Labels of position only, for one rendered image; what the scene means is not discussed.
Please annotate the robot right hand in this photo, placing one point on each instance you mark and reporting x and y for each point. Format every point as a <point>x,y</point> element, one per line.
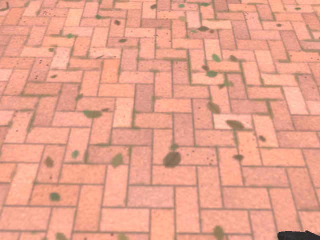
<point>297,235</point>

